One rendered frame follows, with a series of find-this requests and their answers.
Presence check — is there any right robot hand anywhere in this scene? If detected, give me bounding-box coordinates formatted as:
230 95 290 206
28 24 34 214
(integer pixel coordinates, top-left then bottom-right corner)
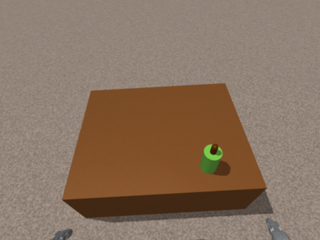
266 217 290 240

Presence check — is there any bottle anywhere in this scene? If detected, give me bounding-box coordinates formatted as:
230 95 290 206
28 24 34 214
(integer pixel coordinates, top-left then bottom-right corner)
200 144 223 174

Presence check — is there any left robot hand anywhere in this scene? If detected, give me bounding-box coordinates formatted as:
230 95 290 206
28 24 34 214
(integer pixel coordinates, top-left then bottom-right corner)
50 229 73 240

